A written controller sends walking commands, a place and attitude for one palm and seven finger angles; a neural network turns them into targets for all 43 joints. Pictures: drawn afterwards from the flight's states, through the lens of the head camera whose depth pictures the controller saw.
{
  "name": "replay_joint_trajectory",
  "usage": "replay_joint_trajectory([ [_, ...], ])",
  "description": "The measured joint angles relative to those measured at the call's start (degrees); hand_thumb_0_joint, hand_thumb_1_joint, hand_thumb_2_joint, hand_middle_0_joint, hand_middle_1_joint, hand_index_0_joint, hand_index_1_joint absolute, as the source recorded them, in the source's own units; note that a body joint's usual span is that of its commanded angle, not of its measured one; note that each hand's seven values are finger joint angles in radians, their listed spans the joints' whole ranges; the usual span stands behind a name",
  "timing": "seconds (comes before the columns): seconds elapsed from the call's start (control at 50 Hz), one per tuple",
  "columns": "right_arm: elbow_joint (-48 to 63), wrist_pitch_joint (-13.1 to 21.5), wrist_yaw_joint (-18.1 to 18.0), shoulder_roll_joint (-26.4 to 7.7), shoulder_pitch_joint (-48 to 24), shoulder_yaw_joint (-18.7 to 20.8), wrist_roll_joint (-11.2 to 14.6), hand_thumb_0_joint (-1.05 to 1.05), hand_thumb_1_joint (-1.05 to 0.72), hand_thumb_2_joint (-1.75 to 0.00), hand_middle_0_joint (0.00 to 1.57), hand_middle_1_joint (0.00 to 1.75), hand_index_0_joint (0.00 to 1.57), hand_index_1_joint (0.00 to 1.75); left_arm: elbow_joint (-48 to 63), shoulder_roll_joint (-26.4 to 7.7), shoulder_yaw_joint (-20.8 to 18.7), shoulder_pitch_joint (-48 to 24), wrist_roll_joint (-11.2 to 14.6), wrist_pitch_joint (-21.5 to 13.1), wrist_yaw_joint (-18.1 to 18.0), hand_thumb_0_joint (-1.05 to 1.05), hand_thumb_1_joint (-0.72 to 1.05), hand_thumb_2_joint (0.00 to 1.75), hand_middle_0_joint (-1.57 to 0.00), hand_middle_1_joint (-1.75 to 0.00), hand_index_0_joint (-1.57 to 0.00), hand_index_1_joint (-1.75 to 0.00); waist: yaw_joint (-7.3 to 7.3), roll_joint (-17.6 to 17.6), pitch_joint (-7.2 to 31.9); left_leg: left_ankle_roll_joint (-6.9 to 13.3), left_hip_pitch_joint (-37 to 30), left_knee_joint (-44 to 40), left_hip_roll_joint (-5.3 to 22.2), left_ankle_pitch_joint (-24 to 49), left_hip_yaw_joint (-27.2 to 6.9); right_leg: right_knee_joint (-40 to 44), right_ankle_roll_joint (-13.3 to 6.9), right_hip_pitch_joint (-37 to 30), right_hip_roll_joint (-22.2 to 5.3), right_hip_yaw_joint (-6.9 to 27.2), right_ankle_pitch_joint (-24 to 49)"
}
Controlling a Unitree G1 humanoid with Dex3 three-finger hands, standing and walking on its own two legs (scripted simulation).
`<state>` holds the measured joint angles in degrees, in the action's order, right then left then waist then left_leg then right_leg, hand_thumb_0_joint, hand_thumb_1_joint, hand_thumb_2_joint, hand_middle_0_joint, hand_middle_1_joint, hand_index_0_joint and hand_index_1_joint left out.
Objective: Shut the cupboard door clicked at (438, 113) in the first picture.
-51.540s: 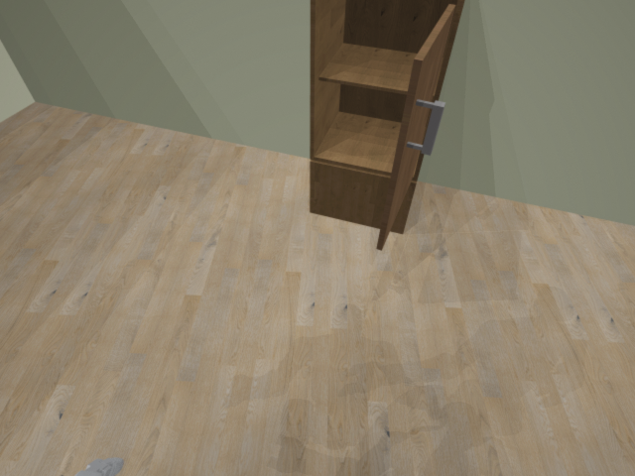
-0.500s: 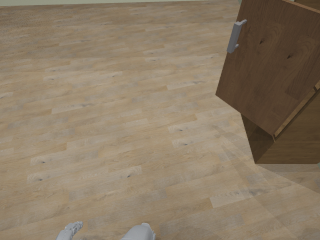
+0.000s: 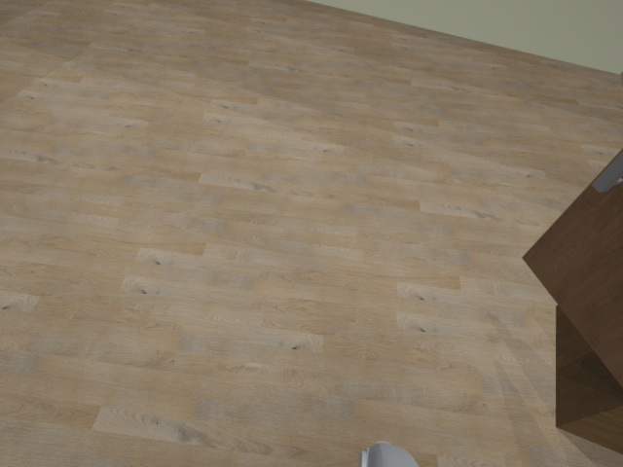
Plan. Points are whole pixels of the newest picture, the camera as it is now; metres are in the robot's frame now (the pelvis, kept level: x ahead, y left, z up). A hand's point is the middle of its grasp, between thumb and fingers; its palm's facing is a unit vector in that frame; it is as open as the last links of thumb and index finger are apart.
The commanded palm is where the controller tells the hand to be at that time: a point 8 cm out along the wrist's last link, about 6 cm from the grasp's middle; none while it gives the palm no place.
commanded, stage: walk to a spot facing it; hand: left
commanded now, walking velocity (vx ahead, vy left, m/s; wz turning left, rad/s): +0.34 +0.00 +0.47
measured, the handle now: out of the picture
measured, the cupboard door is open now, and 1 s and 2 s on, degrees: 40 40 40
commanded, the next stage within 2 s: turn to face it in 0.50 s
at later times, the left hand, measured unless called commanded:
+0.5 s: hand (209, 449) +0.16 +0.15 -0.16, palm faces +0.32 -0.92 -0.22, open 7.2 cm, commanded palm none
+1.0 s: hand (191, 386) +0.24 +0.20 -0.17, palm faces +0.32 -0.93 -0.21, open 7.3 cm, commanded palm none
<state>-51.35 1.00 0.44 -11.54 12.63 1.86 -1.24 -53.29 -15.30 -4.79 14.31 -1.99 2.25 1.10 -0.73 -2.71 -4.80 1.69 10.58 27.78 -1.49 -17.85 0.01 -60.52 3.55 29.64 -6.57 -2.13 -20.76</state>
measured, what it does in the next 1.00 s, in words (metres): walks ahead: right foot, then left foot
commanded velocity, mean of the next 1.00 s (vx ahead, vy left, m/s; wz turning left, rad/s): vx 0.07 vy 0.00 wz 0.07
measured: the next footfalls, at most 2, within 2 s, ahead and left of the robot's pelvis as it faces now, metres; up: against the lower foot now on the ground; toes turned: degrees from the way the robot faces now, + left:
right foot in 0.20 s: +0.21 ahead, -0.15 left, +0.00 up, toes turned +1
left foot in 0.62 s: +0.28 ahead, +0.12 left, +0.00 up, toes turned +28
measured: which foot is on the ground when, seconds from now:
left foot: down 0.00-0.20, up 0.22-0.60, down 0.62-1.00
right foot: up 0.00-0.18, down 0.20-0.62, up 0.64-1.00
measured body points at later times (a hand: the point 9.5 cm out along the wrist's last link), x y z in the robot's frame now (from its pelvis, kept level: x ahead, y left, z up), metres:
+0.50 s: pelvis +0.17 -0.04 +0.00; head +0.23 -0.02 +0.45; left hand +0.14 +0.20 -0.15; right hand +0.32 -0.26 -0.14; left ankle +0.19 +0.09 -0.68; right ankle +0.17 -0.15 -0.74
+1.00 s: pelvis +0.27 +0.01 +0.00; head +0.30 +0.02 +0.45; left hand +0.23 +0.25 -0.15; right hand +0.43 -0.17 -0.14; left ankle +0.25 +0.10 -0.74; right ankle +0.30 -0.11 -0.71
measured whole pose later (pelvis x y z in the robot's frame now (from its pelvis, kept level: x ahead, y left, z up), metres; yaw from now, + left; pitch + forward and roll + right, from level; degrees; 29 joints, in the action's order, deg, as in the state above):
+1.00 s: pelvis +0.27 +0.01 +0.00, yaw +14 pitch +0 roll -1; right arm -54.0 -1.2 -0.8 -8.3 6.5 1.3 -1.0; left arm -54.8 -10.2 -4.0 15.1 -1.9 3.7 0.2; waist -2.0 0.8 -4.2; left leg 2.4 13.6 30.3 4.8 -16.3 13.3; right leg -45.0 2.0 21.0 -2.6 -3.6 -22.4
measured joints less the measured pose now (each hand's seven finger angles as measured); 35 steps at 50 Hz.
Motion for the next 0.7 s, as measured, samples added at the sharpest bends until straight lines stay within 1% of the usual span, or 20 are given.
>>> replay_joint_trajectory([
  [0.1,-3.17,-0.22,0.11,0.25,3.82,0.24,-0.08,0.01,-0.91,-0.90,0.20,0.30,0.21,0.30,2.51,0.89,0.35,-3.52,0.17,-0.91,0.70,0.01,0.91,0.90,-0.20,-0.30,-0.20,-0.30,1.00,1.23,0.42,-0.60,-4.21,-4.06,-0.16,-0.15,-2.63,11.86,0.55,1.44,0.18,0.53,5.30],
  [0.14,-4.24,-0.42,0.17,0.20,4.99,0.49,-0.16,0.01,-0.91,-0.90,0.21,0.30,0.21,0.30,3.31,1.22,0.49,-4.62,0.23,-1.27,0.89,0.01,0.91,0.90,-0.20,-0.30,-0.20,-0.30,1.56,1.71,0.44,-1.18,-5.38,-3.83,-0.04,-1.54,-3.37,16.95,0.51,0.24,0.81,0.20,6.71],
  [0.18,-5.18,-0.72,0.20,0.02,6.14,0.82,-0.16,0.01,-0.91,-0.90,0.21,0.30,0.21,0.30,4.07,1.48,0.60,-5.27,0.24,-1.94,1.02,0.00,0.91,0.90,-0.20,-0.30,-0.20,-0.30,2.12,2.38,0.54,-1.94,-5.87,-1.65,0.32,-4.13,-4.36,22.00,0.18,-2.61,2.01,-0.51,7.96],
  [0.2,-5.50,-0.84,0.25,-0.08,6.99,0.98,-0.03,0.01,-0.91,-0.90,0.21,0.30,0.21,0.30,4.66,1.42,0.75,-5.25,0.17,-2.63,1.08,0.00,0.91,0.90,-0.20,-0.30,-0.20,-0.30,2.38,2.54,0.87,-2.03,-5.23,1.10,0.29,-6.28,-5.15,25.15,-0.21,-4.91,2.49,-0.80,7.54],
  [0.22,-5.97,-0.99,0.28,-0.31,7.35,1.23,0.25,0.01,-0.91,-0.90,0.21,0.30,0.21,0.30,5.00,1.61,0.83,-5.52,-0.06,-3.57,0.90,0.00,0.91,0.90,-0.20,-0.30,-0.20,-0.30,2.38,2.93,0.85,-1.49,-3.10,6.94,0.37,-8.76,-5.32,25.22,-1.89,-5.43,2.64,-1.46,8.76],
  [0.24,-6.49,-1.38,0.24,-0.75,7.06,1.54,0.38,0.01,-0.91,-0.90,0.21,0.30,0.21,0.30,5.14,2.21,1.03,-5.90,-0.10,-4.21,0.54,0.00,0.91,0.90,-0.20,-0.30,-0.20,-0.30,2.44,3.80,0.27,-0.85,-0.03,15.26,0.40,-11.22,-5.53,23.38,-3.20,-5.60,2.66,-2.67,7.74],
  [0.26,-6.91,-1.77,0.26,-1.12,6.58,1.81,0.36,0.01,-0.91,-0.90,0.20,0.30,0.21,0.30,5.27,2.79,1.28,-5.86,-0.13,-4.58,0.18,0.00,0.91,0.90,-0.20,-0.30,-0.20,-0.30,2.42,4.27,-0.11,-0.37,3.46,24.01,0.10,-12.00,-5.26,22.45,-4.00,-6.28,2.46,-3.69,6.31],
  [0.28,-7.10,-2.06,0.33,-1.39,6.04,2.08,0.28,0.01,-0.91,-0.90,0.20,0.30,0.21,0.30,5.23,3.33,1.44,-5.48,-0.13,-4.66,-0.22,0.00,0.91,0.90,-0.20,-0.30,-0.20,-0.30,2.45,4.40,-0.26,-0.12,6.90,31.60,0.02,-10.91,-4.39,22.65,-4.39,-7.43,2.17,-4.56,5.22],
  [0.3,-7.11,-2.22,0.45,-1.63,5.47,2.31,0.16,0.01,-0.91,-0.90,0.20,0.30,0.21,0.30,4.90,3.90,1.51,-4.94,-0.14,-4.57,-0.64,0.00,0.91,0.90,-0.20,-0.30,-0.20,-0.30,2.59,4.51,-0.21,-0.16,10.05,37.14,0.46,-8.56,-3.24,23.78,-4.50,-8.95,1.96,-5.52,4.68],
  [0.34,-6.63,-2.48,0.82,-1.94,4.21,2.61,0.10,0.01,-0.91,-0.90,0.20,0.30,0.20,0.30,3.81,4.94,1.66,-3.59,-0.13,-4.43,-1.28,0.00,0.91,0.90,-0.20,-0.30,-0.20,-0.30,3.07,4.59,0.16,-0.82,15.18,42.13,2.01,-3.99,-1.08,27.32,-4.23,-12.23,1.65,-7.63,4.98],
  [0.4,-5.10,-2.91,1.27,-1.77,1.89,2.74,0.20,0.01,-0.91,-0.90,0.20,0.30,0.20,0.29,1.99,5.99,1.94,-1.64,-0.09,-4.54,-1.77,0.00,0.91,0.90,-0.20,-0.30,-0.20,-0.30,3.31,3.72,0.25,-2.02,20.03,40.27,3.79,-1.29,1.41,31.96,-4.21,-16.44,1.01,-10.48,5.14],
  [0.46,-3.36,-3.21,1.62,-1.35,-0.73,2.52,0.21,0.01,-0.92,-0.90,0.20,0.30,0.20,0.29,0.64,5.79,1.49,-0.05,0.09,-4.54,-2.37,0.00,0.93,0.90,-0.21,-0.30,-0.20,-0.30,2.79,2.75,-0.36,-2.69,22.13,33.33,4.74,0.22,3.09,34.49,-3.72,-19.68,0.46,-13.25,4.50],
  [0.54,-1.26,-3.34,2.15,-0.97,-4.56,1.89,0.23,0.01,-0.92,-0.90,0.20,0.30,0.20,0.29,-0.47,4.76,1.45,1.69,-0.02,-3.95,-2.29,0.00,0.93,0.90,-0.21,-0.30,-0.20,-0.30,1.26,1.65,-2.01,-2.33,20.54,20.90,4.76,0.85,5.54,33.51,-2.41,-22.55,-0.54,-16.37,1.42],
  [0.58,-0.03,-3.15,2.30,-0.93,-6.33,1.47,0.20,0.01,-0.92,-0.90,0.20,0.30,0.20,0.29,-0.60,4.13,1.32,2.73,-0.02,-3.56,-2.21,0.00,0.93,0.90,-0.21,-0.30,-0.20,-0.30,0.31,0.87,-2.87,-1.63,18.14,15.05,3.78,1.03,6.73,30.78,-1.46,-23.18,-1.66,-17.29,-1.19],
  [0.6,0.76,-2.87,2.38,-1.01,-6.96,1.23,0.14,0.01,-0.92,-0.90,0.20,0.30,0.20,0.29,-0.60,3.77,1.23,3.47,0.08,-3.30,-2.15,0.00,0.92,0.90,-0.21,-0.30,-0.20,-0.30,0.01,0.42,-3.08,-1.22,16.24,11.51,2.99,2.75,7.26,28.14,-0.93,-22.97,-2.58,-17.46,-2.94],
  [0.62,1.78,-2.34,2.47,-1.52,-7.25,0.94,-0.03,0.01,-0.91,-0.90,0.20,0.30,0.20,0.29,-0.53,3.65,1.18,4.55,0.27,-2.96,-2.08,0.00,0.92,0.90,-0.21,-0.30,-0.20,-0.30,-0.34,0.88,-2.75,0.06,14.08,7.94,2.91,7.56,7.12,23.45,-0.55,-21.54,-3.16,-17.29,-4.62],
  [0.64,2.40,-1.61,2.19,-1.65,-7.82,0.90,-0.15,0.01,-0.91,-0.90,0.20,0.30,0.20,0.29,-0.71,3.24,1.18,4.71,0.59,-2.36,-2.03,0.00,0.92,0.90,-0.21,-0.30,-0.20,-0.30,-0.25,0.87,-2.64,1.76,14.53,9.03,2.57,7.32,6.85,15.92,-0.20,-18.52,-3.43,-14.96,-8.12],
  [0.66,2.72,-1.14,1.76,-1.52,-8.53,0.58,0.01,0.01,-0.91,-0.90,0.20,0.30,0.20,0.29,-0.84,2.61,1.19,4.23,0.74,-1.56,-2.25,0.00,0.92,0.90,-0.21,-0.30,-0.20,-0.30,-0.52,0.36,-3.10,2.80,14.98,11.12,2.19,5.37,6.85,8.33,-0.36,-15.24,-2.88,-10.98,-11.12],
  [0.68,2.90,-0.90,1.23,-1.34,-8.97,0.09,0.13,0.01,-0.91,-0.90,0.20,0.30,0.20,0.29,-0.99,2.12,1.13,3.68,0.84,-0.93,-2.65,0.00,0.92,0.90,-0.21,-0.30,-0.20,-0.30,-1.01,-0.05,-3.30,3.27,14.77,12.08,2.05,3.59,7.00,2.26,-0.54,-12.26,-1.81,-7.30,-12.44],
  [0.7,2.93,-0.76,0.64,-1.11,-9.20,-0.32,0.19,0.01,-0.91,-0.90,0.20,0.30,0.20,0.29,-1.25,1.82,1.04,3.09,0.86,-0.51,-2.98,0.00,0.92,0.90,-0.20,-0.30,-0.20,-0.30,-1.40,-0.19,-3.18,3.36,14.11,11.92,2.02,2.54,7.11,-1.75,-0.62,-9.83,-0.79,-4.63,-12.42],
])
